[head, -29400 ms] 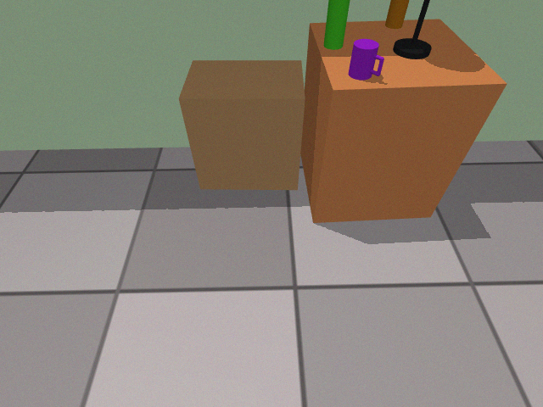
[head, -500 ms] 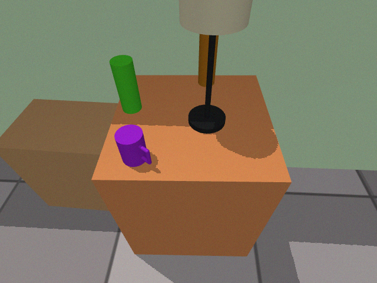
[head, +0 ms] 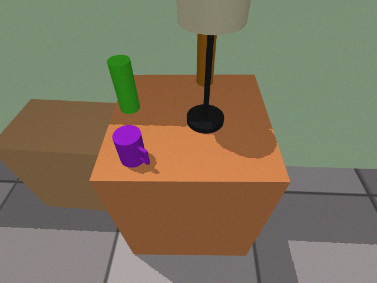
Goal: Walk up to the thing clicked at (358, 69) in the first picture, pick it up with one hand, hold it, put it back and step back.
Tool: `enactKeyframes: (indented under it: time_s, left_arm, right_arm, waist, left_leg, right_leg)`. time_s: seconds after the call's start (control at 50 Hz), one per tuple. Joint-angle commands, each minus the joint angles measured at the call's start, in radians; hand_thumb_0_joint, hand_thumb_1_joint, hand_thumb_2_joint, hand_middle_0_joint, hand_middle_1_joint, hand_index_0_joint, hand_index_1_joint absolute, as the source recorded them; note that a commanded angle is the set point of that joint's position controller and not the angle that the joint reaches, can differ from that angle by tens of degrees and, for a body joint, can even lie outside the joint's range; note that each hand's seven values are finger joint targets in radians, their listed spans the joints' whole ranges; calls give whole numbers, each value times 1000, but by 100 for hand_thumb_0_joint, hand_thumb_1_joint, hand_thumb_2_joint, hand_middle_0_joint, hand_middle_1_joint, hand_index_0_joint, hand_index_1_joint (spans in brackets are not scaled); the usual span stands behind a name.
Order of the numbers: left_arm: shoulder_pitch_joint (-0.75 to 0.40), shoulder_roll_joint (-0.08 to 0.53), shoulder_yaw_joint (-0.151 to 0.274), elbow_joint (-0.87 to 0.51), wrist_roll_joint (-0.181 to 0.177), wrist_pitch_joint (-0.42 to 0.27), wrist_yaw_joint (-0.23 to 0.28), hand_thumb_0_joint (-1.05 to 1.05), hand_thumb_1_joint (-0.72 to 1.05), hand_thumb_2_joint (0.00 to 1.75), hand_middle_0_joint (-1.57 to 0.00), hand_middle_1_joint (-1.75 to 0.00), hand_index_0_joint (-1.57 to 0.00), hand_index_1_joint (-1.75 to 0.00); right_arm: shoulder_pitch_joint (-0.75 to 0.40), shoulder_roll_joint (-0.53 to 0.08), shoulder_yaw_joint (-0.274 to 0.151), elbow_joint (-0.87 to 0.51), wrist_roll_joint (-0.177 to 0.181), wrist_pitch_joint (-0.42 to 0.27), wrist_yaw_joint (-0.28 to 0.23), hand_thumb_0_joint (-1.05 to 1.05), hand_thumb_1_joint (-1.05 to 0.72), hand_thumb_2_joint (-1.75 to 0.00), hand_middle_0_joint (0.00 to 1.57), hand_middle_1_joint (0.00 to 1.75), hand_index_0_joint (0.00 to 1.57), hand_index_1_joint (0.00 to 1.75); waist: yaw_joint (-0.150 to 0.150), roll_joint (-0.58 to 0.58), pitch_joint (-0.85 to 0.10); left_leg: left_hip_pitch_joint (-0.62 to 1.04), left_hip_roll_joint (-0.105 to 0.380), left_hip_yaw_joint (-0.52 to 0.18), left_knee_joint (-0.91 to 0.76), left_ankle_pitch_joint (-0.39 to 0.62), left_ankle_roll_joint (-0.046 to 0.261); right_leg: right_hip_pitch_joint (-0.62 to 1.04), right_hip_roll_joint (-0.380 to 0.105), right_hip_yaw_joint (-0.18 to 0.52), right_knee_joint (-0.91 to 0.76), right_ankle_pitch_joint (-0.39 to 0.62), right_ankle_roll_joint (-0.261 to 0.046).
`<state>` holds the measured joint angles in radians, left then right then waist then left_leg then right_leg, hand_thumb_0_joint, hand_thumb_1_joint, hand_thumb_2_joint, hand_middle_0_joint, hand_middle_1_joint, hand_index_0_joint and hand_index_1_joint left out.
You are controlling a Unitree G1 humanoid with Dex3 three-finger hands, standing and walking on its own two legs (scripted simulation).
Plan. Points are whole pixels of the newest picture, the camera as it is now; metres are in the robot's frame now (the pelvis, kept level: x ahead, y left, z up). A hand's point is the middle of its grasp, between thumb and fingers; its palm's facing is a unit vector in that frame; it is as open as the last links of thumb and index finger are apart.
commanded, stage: stand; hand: left
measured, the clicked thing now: (134, 149) +0.49 +0.17 -0.04
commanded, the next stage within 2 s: step back in 0.94 s
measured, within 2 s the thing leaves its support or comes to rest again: neither
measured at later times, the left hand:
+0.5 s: hand out of the picture +0.08 +0.25 -0.16, palm faces -0.02 -0.94 -0.34, open 7.4 cm
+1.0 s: hand out of the picture +0.09 +0.25 -0.16, palm faces -0.01 -0.94 -0.35, open 7.4 cm
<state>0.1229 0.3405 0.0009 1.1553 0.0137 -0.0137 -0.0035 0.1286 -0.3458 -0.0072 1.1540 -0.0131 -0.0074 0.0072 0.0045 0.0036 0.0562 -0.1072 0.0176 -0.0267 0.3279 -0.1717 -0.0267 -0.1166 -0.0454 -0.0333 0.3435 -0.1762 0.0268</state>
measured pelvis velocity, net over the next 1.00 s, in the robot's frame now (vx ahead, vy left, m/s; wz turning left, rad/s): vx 0.01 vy -0.01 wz -0.01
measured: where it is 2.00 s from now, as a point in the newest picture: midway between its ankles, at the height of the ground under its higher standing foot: outside the picture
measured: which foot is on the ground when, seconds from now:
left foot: down 0.00-1.00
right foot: down 0.00-1.00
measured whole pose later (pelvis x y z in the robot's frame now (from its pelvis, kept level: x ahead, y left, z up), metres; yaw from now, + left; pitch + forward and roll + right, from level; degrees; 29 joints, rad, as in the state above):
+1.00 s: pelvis +0.01 -0.01 +0.00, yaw +0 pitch -2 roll +0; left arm 0.10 0.34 0.02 1.10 0.00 -0.01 0.00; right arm 0.10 -0.36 -0.01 1.12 0.00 0.01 0.01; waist 0.00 0.01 0.08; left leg -0.15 0.03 -0.03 0.38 -0.21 -0.03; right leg -0.15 -0.03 -0.03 0.39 -0.21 0.01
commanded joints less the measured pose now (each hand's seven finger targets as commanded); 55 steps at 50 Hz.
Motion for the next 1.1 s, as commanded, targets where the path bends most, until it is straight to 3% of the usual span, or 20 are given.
enactKeyframes:
  time_s: [0.0,0.06,0.24,0.6,0.8,0.9,0.92,0.94,1.0,1.02,1.06,1.08]
  left_arm:
    - [-37,212,41,-57,-3,-21,15,0,90,90,-20,-30,-20,-30]
    - [-31,210,39,-57,-1,-19,14,0,90,90,-20,-30,-20,-30]
    - [-34,211,41,-66,-6,-21,15,0,90,90,-20,-30,-20,-30]
    - [-41,211,41,-73,-3,-19,14,0,90,90,-20,-30,-20,-30]
    - [-36,221,42,-75,-5,-20,14,0,90,90,-20,-30,-20,-30]
    - [-44,219,42,-79,-6,-20,14,0,90,90,-20,-30,-20,-30]
    - [-33,285,96,-101,-20,-9,20,0,90,90,-20,-30,-20,-30]
    - [-24,287,100,-111,-22,-5,24,0,90,90,-20,-30,-20,-30]
    - [-15,295,116,-150,-22,4,28,0,90,90,-20,-30,-20,-30]
    - [-30,301,119,-172,-20,8,26,0,90,90,-20,-30,-20,-30]
    - [-100,315,125,-222,-1,14,30,0,90,90,-20,-30,-20,-30]
    - [-102,316,127,-240,10,15,30,0,90,90,-20,-30,-20,-30]
  right_arm:
    - [-42,-202,-34,-57,0,-19,-15,0,-90,-90,20,30,20,30]
    - [-41,-207,-35,-56,-1,-17,-14,0,-90,-90,20,30,20,30]
    - [-39,-213,-34,-60,1,-20,-16,0,-90,-90,20,30,20,30]
    - [-50,-215,-34,-69,0,-18,-16,0,-90,-90,20,30,20,30]
    - [-44,-208,-32,-70,3,-19,-16,0,-90,-90,20,30,20,30]
    - [-35,-212,-32,-69,0,-17,-16,0,-90,-90,20,30,20,30]
    - [-80,-260,-49,-88,7,0,-11,0,-90,-90,20,30,20,30]
    - [-63,-241,-49,-104,14,6,-12,0,-90,-90,20,30,20,30]
    - [-36,-225,-57,-130,22,16,-13,0,-90,-90,20,30,20,30]
    - [-28,-216,-59,-141,23,22,-13,0,-90,-90,20,30,20,30]
    - [19,-217,-71,-150,16,40,-11,0,-90,-90,20,30,20,30]
    - [24,-221,-77,-162,10,49,-8,0,-90,-90,20,30,20,30]
  waist:
    - [-2,-8,-61]
    - [-2,-13,-38]
    - [-1,4,-84]
    - [-2,5,-66]
    - [-1,-20,-79]
    - [-6,-7,-81]
    - [9,-2,28]
    - [0,-15,-2]
    - [-5,-63,-90]
    - [-9,-92,-109]
    - [-20,-189,-121]
    - [-15,-192,-110]
  left_leg:
    - [-24,102,-69,-64,93,39]
    - [-40,100,-71,-65,39,40]
    - [-9,107,-62,-47,153,39]
    - [-12,106,-60,-57,107,33]
    - [5,111,-60,-56,153,33]
    - [4,109,-54,-55,130,33]
    - [-74,87,-64,65,276,60]
    - [-87,77,-46,110,309,61]
    - [-71,24,-3,267,238,56]
    - [-88,-6,19,326,145,51]
    - [-136,-56,13,524,-291,58]
    - [-151,-49,-17,601,-376,66]
  right_leg:
    - [23,-88,75,-60,70,-36]
    - [9,-87,81,-75,4,-35]
    - [43,-95,82,-50,140,-40]
    - [22,-89,80,-66,98,-36]
    - [29,-90,78,-56,144,-40]
    - [30,-92,84,-61,135,-40]
    - [-42,-78,95,27,303,-49]
    - [-23,-85,92,50,365,-65]
    - [-25,-153,145,49,451,-148]
    - [-32,-191,178,44,452,-178]
    - [-82,-301,264,33,430,-270]
    - [-131,-319,270,47,413,-295]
